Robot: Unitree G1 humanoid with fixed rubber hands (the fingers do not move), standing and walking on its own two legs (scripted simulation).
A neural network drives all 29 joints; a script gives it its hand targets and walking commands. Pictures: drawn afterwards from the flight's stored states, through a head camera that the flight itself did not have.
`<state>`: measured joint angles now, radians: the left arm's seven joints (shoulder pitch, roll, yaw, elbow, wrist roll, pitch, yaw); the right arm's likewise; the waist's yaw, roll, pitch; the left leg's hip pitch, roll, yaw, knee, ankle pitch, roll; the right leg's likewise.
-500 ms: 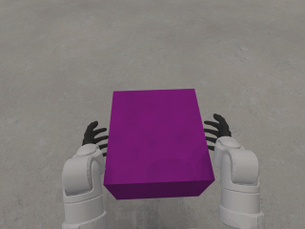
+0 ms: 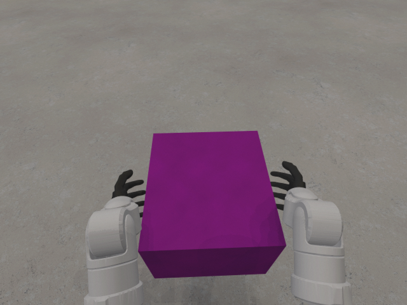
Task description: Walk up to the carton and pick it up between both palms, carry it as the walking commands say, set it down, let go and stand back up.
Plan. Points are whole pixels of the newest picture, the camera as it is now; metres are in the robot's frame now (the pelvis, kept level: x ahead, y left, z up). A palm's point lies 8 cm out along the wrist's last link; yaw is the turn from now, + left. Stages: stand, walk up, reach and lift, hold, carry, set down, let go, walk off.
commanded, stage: carry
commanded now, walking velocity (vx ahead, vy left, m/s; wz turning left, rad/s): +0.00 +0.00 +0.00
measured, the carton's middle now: (208, 201) +0.33 +0.01 +0.01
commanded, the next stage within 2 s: none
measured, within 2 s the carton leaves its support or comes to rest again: neither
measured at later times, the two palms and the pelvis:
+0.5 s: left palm (122, 217) +0.25 +0.16 +0.10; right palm (297, 207) +0.26 -0.16 +0.09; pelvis -0.02 +0.00 +0.00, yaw +0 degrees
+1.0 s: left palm (118, 226) +0.24 +0.16 +0.09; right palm (295, 219) +0.25 -0.15 +0.08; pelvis -0.03 +0.01 +0.00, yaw +0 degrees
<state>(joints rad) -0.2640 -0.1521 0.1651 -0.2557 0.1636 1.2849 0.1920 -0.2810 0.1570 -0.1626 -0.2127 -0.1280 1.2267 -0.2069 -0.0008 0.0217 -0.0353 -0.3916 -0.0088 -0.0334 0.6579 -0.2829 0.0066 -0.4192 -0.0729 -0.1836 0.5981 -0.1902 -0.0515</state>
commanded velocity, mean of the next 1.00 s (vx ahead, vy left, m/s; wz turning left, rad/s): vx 0.00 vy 0.00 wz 0.00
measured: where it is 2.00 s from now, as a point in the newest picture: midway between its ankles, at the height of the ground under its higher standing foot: outside the picture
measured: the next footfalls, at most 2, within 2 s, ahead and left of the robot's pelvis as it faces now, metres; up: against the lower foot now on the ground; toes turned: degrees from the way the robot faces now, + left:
none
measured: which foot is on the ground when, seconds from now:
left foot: down 0.00-1.00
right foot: down 0.00-1.00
